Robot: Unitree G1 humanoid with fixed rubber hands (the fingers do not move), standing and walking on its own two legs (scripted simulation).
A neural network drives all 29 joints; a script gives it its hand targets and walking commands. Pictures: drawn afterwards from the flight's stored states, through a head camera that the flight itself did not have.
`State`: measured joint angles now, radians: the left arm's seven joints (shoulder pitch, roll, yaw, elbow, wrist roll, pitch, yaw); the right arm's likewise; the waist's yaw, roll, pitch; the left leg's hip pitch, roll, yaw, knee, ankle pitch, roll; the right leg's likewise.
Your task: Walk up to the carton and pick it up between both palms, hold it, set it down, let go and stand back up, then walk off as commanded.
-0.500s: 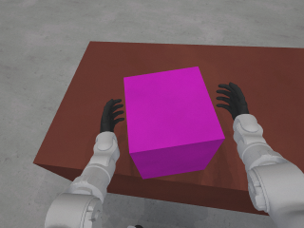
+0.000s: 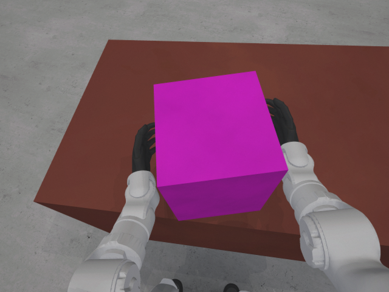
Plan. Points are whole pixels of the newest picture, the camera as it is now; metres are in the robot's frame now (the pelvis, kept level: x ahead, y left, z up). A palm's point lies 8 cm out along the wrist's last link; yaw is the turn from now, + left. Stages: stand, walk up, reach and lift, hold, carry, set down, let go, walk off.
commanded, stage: reach and lift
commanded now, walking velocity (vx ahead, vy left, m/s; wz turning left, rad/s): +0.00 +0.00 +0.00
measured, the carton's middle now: (212, 154) +0.41 +0.03 -0.02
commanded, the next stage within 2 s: none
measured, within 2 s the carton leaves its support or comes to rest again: leaves its support in 1.66 s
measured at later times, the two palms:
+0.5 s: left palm (137, 156) +0.37 +0.18 +0.01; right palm (281, 131) +0.46 -0.10 +0.03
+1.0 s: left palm (141, 164) +0.36 +0.17 +0.01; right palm (283, 136) +0.45 -0.10 +0.03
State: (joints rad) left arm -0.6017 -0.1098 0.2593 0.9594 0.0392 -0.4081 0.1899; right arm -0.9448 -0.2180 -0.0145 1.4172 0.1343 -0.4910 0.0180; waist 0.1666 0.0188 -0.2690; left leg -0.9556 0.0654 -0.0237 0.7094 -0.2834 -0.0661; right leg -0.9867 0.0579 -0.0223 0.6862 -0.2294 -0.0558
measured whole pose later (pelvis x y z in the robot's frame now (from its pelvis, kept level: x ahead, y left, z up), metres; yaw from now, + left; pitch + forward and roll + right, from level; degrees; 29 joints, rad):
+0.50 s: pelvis +0.00 +0.00 +0.01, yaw +0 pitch +26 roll -1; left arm -0.65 -0.12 0.31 0.95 0.15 -0.31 0.26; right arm -0.96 -0.17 -0.19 1.43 -0.02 -0.42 -0.04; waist 0.15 0.00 -0.22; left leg -0.86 0.08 -0.04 0.68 -0.27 -0.07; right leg -0.86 0.07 -0.04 0.62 -0.21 -0.06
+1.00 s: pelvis +0.00 -0.01 +0.02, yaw +1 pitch +25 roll +1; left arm -0.58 -0.19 0.56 0.92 0.34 -0.46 0.13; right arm -0.89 -0.07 -0.46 1.32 -0.38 -0.51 -0.05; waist 0.11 0.01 -0.18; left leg -0.77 0.06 -0.02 0.55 -0.22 -0.07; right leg -0.81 0.05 -0.03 0.55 -0.19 -0.07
